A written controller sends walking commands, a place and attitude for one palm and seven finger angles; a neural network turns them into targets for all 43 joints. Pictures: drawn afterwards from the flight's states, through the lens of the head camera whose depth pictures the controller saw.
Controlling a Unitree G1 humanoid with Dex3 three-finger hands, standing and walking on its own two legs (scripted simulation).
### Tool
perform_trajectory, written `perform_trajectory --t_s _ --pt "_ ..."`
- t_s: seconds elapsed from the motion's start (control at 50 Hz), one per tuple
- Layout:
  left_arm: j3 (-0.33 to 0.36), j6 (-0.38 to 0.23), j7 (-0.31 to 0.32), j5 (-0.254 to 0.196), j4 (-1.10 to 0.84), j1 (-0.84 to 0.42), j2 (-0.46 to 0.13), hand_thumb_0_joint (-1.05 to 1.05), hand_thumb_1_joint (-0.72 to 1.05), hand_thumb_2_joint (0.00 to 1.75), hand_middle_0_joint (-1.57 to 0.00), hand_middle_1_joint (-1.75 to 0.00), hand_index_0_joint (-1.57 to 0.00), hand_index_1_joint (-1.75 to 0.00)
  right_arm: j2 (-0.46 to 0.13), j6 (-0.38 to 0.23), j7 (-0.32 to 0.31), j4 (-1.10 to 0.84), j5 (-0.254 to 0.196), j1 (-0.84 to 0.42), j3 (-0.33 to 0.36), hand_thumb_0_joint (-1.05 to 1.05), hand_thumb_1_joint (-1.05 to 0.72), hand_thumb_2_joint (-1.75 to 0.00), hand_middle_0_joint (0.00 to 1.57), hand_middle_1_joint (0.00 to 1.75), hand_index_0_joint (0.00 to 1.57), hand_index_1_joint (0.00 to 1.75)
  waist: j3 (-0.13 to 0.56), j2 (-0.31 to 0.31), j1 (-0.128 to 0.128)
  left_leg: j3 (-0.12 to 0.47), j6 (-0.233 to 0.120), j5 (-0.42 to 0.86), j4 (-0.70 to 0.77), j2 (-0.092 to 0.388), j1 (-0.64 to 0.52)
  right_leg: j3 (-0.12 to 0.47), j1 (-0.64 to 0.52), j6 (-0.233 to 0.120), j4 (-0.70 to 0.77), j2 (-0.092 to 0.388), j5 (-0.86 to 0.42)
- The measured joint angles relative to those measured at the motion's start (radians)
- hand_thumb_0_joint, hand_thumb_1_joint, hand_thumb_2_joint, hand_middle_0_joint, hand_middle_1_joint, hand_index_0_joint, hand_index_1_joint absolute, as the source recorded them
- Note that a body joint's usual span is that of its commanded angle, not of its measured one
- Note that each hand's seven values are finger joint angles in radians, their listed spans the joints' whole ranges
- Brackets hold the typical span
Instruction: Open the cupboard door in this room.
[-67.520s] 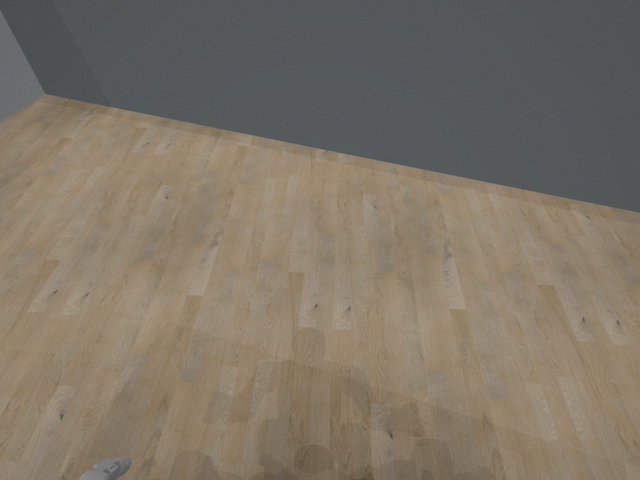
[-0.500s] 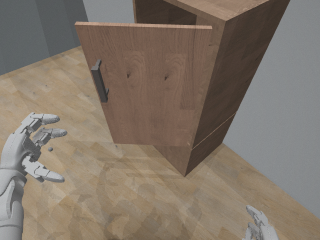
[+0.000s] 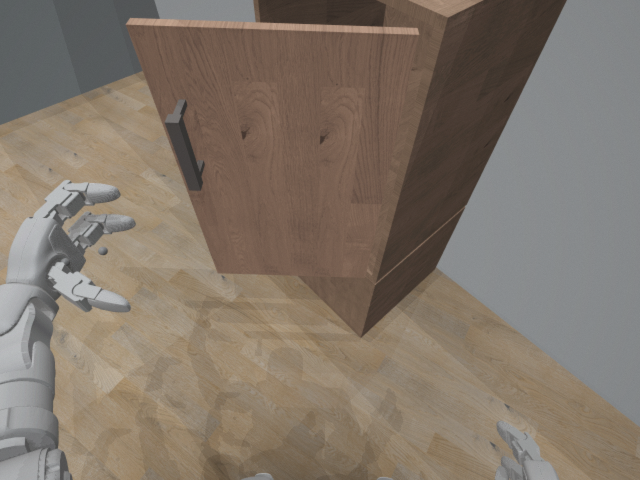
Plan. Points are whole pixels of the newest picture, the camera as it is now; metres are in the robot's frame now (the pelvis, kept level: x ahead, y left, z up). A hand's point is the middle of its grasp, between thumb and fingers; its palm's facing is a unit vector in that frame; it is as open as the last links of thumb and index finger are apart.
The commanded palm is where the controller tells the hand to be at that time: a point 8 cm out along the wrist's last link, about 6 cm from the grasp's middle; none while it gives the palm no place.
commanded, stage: move the hooked fingers beside the handle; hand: left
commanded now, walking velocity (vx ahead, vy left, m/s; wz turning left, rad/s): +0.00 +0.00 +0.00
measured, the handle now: (188, 147) +0.57 +0.23 +0.07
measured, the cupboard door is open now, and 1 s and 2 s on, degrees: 46 46 46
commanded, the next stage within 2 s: none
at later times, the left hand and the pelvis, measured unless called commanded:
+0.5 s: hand (122, 209) +0.42 +0.28 +0.08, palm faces -0.02 -1.00 -0.02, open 14.0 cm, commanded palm +0.40 +0.33 +0.08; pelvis +0.01 +0.02 +0.00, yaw -1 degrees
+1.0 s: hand (131, 177) +0.48 +0.28 +0.09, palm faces +0.00 -1.00 -0.01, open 14.0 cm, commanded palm +0.46 +0.34 +0.07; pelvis +0.00 +0.02 -0.01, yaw -2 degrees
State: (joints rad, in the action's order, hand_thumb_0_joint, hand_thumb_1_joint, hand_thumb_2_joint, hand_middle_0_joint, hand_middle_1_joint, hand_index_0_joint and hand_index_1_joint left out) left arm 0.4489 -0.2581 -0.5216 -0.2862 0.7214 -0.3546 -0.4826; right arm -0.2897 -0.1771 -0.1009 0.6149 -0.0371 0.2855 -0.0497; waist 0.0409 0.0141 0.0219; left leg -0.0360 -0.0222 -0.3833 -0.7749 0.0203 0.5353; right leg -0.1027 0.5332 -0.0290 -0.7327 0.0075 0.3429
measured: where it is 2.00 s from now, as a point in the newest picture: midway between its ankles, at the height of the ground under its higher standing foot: outside the picture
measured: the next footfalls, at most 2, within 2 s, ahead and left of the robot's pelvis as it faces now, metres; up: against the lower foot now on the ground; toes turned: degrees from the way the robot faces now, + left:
none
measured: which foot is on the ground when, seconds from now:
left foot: down 0.00-1.00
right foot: down 0.00-1.00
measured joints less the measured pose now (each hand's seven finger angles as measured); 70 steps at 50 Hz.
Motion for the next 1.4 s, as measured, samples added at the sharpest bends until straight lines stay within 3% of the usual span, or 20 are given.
perform_trajectory --t_s 0.24,0.34,0.5,0.58,0.7,0.84,0.96,1.04,1.18,1.3,1.4 --pt "0.048 -0.027 0.008 0.034 0.123 -0.082 -0.047 -0.01 -0.50 0.30 -0.30 -1.20 -0.30 -1.20 -0.007 0.055 0.022 -0.006 0.005 0.065 0.014 0.01 -0.91 -0.90 0.21 0.30 0.21 0.30 0.011 -0.009 0.029 -0.019 -0.008 -0.013 -0.016 0.005 0.047 0.020 0.053 0.008 -0.012 -0.005 0.002" --pt "0.045 -0.056 0.001 0.038 0.166 -0.140 -0.056 -0.01 -0.50 0.30 -0.30 -1.20 -0.30 -1.20 -0.005 0.074 0.021 0.008 0.007 0.072 0.014 0.01 -0.91 -0.90 0.21 0.30 0.21 0.30 0.014 -0.009 0.034 -0.016 -0.013 -0.019 -0.028 0.005 0.067 0.017 0.067 0.012 -0.014 -0.004 0.003" --pt "0.014 -0.049 0.010 0.063 0.228 -0.217 -0.063 -0.01 -0.50 0.30 -0.29 -1.20 -0.30 -1.20 0.000 0.101 0.031 -0.001 0.012 0.073 0.016 0.01 -0.91 -0.90 0.21 0.30 0.21 0.30 0.030 -0.002 0.047 -0.019 -0.020 -0.022 -0.035 0.000 0.095 0.021 0.093 0.021 -0.016 0.001 0.002" --pt "0.030 -0.057 0.029 0.076 0.278 -0.258 -0.068 -0.01 -0.50 0.30 -0.30 -1.20 -0.30 -1.20 0.006 0.120 0.038 -0.006 0.015 0.068 0.010 0.01 -0.91 -0.90 0.21 0.30 0.21 0.30 0.034 -0.007 0.055 -0.024 -0.022 -0.026 -0.042 0.001 0.107 0.026 0.108 0.023 -0.025 0.000 0.004" --pt "0.053 -0.078 0.047 0.115 0.341 -0.315 -0.109 -0.01 -0.50 0.30 -0.30 -1.20 -0.30 -1.20 0.010 0.145 0.045 -0.016 0.021 0.072 0.005 0.01 -0.91 -0.90 0.21 0.30 0.21 0.30 0.028 -0.012 0.070 -0.023 -0.022 -0.032 -0.063 0.006 0.138 0.026 0.136 0.021 -0.039 -0.004 0.006" --pt "0.059 -0.092 0.018 0.112 0.420 -0.394 -0.164 -0.01 -0.50 0.30 -0.30 -1.20 -0.30 -1.20 0.003 0.176 0.042 0.005 0.022 0.088 0.003 0.01 -0.91 -0.90 0.21 0.30 0.21 0.30 0.028 -0.013 0.083 -0.015 -0.021 -0.039 -0.085 0.012 0.171 0.018 0.162 0.020 -0.049 -0.009 0.009" --pt "0.057 -0.078 0.008 0.137 0.464 -0.452 -0.202 -0.01 -0.50 0.30 -0.30 -1.20 -0.30 -1.20 -0.009 0.196 0.041 0.006 0.027 0.102 0.005 0.00 -0.91 -0.90 0.21 0.30 0.21 0.30 0.026 -0.010 0.102 -0.011 -0.020 -0.040 -0.101 0.014 0.208 0.015 0.197 0.019 -0.059 -0.011 0.008" --pt "0.082 -0.077 0.009 0.143 0.507 -0.494 -0.234 -0.01 -0.50 0.30 -0.30 -1.20 -0.30 -1.20 -0.012 0.210 0.040 0.003 0.027 0.107 0.000 0.00 -0.91 -0.90 0.21 0.30 0.21 0.30 0.025 -0.014 0.120 -0.013 -0.021 -0.044 -0.113 0.020 0.231 0.016 0.219 0.018 -0.068 -0.016 0.008" --pt "0.099 -0.059 0.013 0.196 0.567 -0.582 -0.328 -0.01 -0.50 0.30 -0.30 -1.20 -0.30 -1.20 -0.019 0.226 0.039 -0.014 0.032 0.120 -0.010 0.00 -0.91 -0.90 0.21 0.30 0.21 0.30 0.012 -0.012 0.155 -0.005 -0.020 -0.050 -0.144 0.028 0.293 0.010 0.274 0.016 -0.084 -0.023 0.007" --pt "0.104 -0.050 -0.012 0.189 0.588 -0.639 -0.373 -0.01 -0.50 0.30 -0.30 -1.20 -0.30 -1.20 -0.018 0.244 0.043 -0.011 0.037 0.139 -0.015 0.00 -0.91 -0.90 0.21 0.30 0.21 0.30 0.016 -0.010 0.169 -0.004 -0.023 -0.059 -0.160 0.033 0.333 0.009 0.310 0.019 -0.089 -0.028 0.009" --pt "0.121 -0.029 -0.030 0.191 0.566 -0.597 -0.371 -0.01 -0.50 0.30 -0.29 -1.20 -0.30 -1.20 -0.015 0.264 0.053 -0.026 0.041 0.161 -0.011 0.00 -0.91 -0.90 0.21 0.30 0.21 0.30 0.028 -0.003 0.172 -0.014 -0.027 -0.068 -0.157 0.038 0.335 0.020 0.314 0.024 -0.081 -0.033 0.011"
